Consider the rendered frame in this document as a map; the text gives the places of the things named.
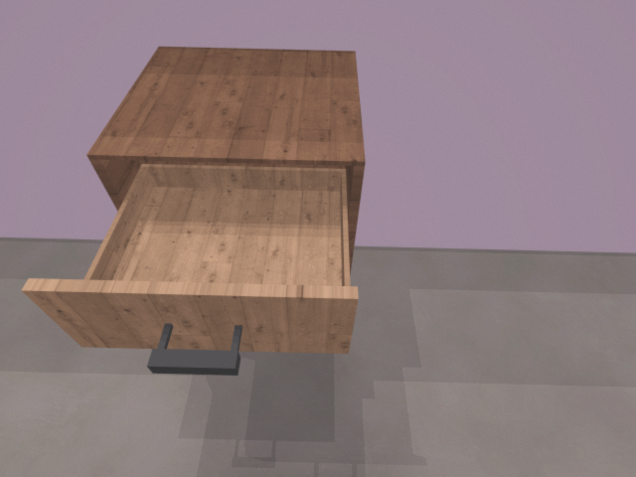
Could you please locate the handle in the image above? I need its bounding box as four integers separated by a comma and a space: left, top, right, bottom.
147, 323, 242, 376

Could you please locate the drawer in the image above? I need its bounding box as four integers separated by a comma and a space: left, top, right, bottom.
21, 164, 359, 354

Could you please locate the cabinet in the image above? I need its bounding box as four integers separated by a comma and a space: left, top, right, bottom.
86, 47, 366, 275

